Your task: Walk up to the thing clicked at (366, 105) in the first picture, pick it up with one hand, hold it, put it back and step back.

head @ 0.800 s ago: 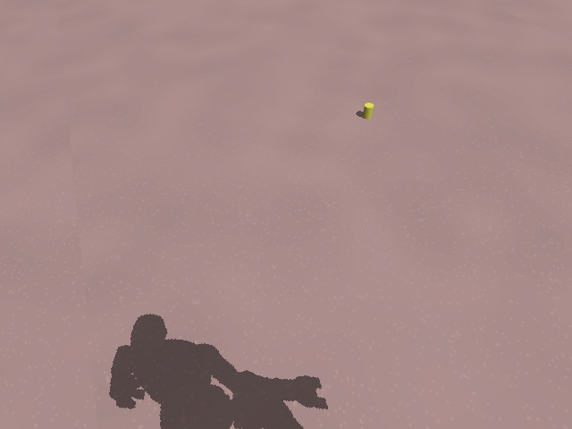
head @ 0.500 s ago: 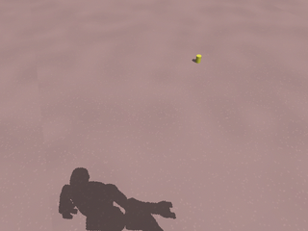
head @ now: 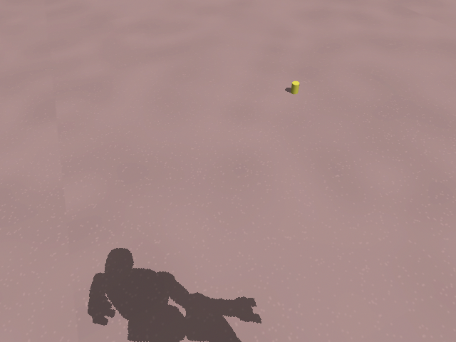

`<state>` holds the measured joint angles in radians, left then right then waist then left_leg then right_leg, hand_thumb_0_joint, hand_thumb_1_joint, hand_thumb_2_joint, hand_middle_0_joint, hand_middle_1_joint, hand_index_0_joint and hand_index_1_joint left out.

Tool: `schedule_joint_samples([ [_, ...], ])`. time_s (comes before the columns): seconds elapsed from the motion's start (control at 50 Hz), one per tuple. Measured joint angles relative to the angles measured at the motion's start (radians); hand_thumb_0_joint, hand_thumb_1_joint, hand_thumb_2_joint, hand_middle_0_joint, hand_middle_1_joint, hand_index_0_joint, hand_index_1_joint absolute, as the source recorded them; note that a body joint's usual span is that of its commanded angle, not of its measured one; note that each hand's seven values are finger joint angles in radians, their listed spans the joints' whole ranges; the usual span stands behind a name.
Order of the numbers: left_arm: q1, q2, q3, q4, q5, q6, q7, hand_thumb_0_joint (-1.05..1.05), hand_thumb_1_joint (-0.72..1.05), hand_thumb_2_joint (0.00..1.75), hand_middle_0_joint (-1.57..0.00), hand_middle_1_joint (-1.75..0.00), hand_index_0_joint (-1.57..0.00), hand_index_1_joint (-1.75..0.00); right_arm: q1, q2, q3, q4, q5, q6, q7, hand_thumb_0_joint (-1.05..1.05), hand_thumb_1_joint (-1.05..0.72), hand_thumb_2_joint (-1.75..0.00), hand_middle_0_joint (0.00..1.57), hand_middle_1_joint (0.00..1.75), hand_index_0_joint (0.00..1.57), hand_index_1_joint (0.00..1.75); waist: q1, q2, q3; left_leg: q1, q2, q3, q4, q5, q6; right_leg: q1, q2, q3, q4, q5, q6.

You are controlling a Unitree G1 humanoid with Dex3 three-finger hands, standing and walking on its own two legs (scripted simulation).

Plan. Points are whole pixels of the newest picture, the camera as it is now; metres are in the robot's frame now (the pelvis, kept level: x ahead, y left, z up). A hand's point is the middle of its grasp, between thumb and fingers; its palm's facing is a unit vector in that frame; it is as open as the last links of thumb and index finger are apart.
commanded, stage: stand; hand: left
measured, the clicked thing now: (295, 87) +1.85 -0.44 -0.74
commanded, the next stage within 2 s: walk up in 0.32 s
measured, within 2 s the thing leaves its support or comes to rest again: neither
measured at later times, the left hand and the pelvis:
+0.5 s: hand out of the picture +0.11 +0.26 -0.14, palm faces -0.23 -0.89 -0.39, open 7.4 cm; pelvis +0.02 +0.00 -0.01, yaw -11 degrees
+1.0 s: hand (173, 229) +0.38 +0.17 -0.13, palm faces -0.48 -0.76 -0.45, open 7.4 cm; pelvis +0.25 -0.07 -0.01, yaw -34 degrees
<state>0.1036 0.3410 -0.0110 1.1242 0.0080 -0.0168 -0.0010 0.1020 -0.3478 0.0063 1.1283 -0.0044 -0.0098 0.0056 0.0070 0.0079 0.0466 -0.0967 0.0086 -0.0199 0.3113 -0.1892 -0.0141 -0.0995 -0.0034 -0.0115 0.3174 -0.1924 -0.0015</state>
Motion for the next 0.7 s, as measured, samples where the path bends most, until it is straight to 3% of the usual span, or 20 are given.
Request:
schedule_joint_samples([
  [0.32,0.003,0.001,0.004,-0.002,0.0,0.001,0.001,0.01,0.9,0.9,-0.2,-0.3,-0.2,-0.3,0.002,-0.002,0.0,-0.002,0.0,0.001,-0.001,0.0,-0.91,-0.9,0.2,0.3,0.21,0.3,0.0,0.0,0.001,0.008,0.001,0.001,-0.007,0.0,-0.001,0.006,0.001,0.0,-0.003,-0.001,-0.001],
  [0.38,0.071,0.012,0.028,-0.064,0.008,-0.002,-0.038,0.01,0.9,0.9,-0.2,-0.3,-0.2,-0.3,0.002,-0.02,-0.041,-0.069,-0.026,-0.007,0.048,0.0,-0.91,-0.9,0.2,0.3,0.21,0.3,0.014,-0.001,-0.013,-0.044,0.003,0.062,0.114,-0.182,0.038,-0.068,0.008,0.063,0.1,-0.061,-0.014],
  [0.42,0.11,0.019,0.039,-0.066,0.011,0.011,-0.056,0.01,0.9,0.9,-0.2,-0.3,-0.2,-0.3,0.003,-0.041,-0.064,-0.128,-0.03,-0.03,0.065,0.0,-0.9,-0.9,0.2,0.3,0.21,0.3,0.001,0.007,-0.027,-0.051,0.005,0.108,0.123,-0.179,0.049,-0.146,-0.001,0.073,0.227,-0.142,-0.015],
  [0.46,0.118,0.026,0.043,-0.06,0.017,0.027,-0.064,0.01,0.9,0.9,-0.2,-0.3,-0.2,-0.3,0.007,-0.067,-0.087,-0.174,-0.031,-0.046,0.071,0.0,-0.9,-0.9,0.2,0.3,0.21,0.3,-0.019,0.036,-0.029,-0.04,0.029,0.149,0.099,-0.086,0.037,-0.249,-0.019,0.024,0.41,-0.207,-0.022],
  [0.5,0.119,0.047,0.049,-0.069,0.013,0.026,-0.073,0.01,0.9,0.9,-0.2,-0.3,-0.2,-0.3,0.024,-0.082,-0.1,-0.193,-0.035,-0.048,0.07,0.0,-0.9,-0.9,0.2,0.3,0.21,0.3,-0.027,0.041,-0.029,-0.002,0.037,0.186,0.076,-0.101,0.021,-0.32,-0.053,0.002,0.51,-0.222,-0.024],
  [0.58,0.125,0.097,0.071,-0.114,0.0,0.013,-0.097,0.01,0.9,0.9,-0.2,-0.3,-0.2,-0.3,0.065,-0.12,-0.114,-0.184,-0.042,-0.032,0.088,0.0,-0.9,-0.9,0.2,0.3,0.21,0.3,-0.022,0.054,-0.041,0.089,0.062,0.249,0.069,-0.163,-0.002,-0.361,-0.124,-0.032,0.488,-0.154,-0.01],
  [0.64,0.141,0.139,0.088,-0.136,-0.001,-0.003,-0.1,0.01,0.9,0.9,-0.2,-0.3,-0.2,-0.3,0.072,-0.141,-0.118,-0.189,-0.043,-0.016,0.101,0.01,-0.9,-0.9,0.2,0.3,0.21,0.3,-0.019,0.055,-0.053,0.133,0.088,0.301,0.165,-0.268,-0.014,-0.331,-0.156,-0.064,0.399,-0.079,-0.01],
  [0.66,0.141,0.148,0.095,-0.137,-0.001,-0.011,-0.096,0.01,0.9,0.9,-0.2,-0.3,-0.2,-0.3,0.074,-0.15,-0.12,-0.192,-0.043,-0.012,0.102,0.01,-0.9,-0.9,0.2,0.3,0.21,0.3,-0.021,0.067,-0.058,0.128,0.112,0.306,0.234,-0.322,-0.005,-0.324,-0.147,-0.073,0.406,-0.069,-0.002],
  [0.7,0.131,0.142,0.102,-0.154,-0.003,-0.036,-0.077,0.01,0.9,0.9,-0.2,-0.3,-0.2,-0.3,0.071,-0.168,-0.125,-0.191,-0.045,0.001,0.099,0.01,-0.9,-0.9,0.2,0.3,0.21,0.3,-0.016,0.117,-0.058,0.033,0.156,0.198,0.491,-0.391,0.026,-0.331,-0.105,-0.097,0.496,-0.143,0.002],
])
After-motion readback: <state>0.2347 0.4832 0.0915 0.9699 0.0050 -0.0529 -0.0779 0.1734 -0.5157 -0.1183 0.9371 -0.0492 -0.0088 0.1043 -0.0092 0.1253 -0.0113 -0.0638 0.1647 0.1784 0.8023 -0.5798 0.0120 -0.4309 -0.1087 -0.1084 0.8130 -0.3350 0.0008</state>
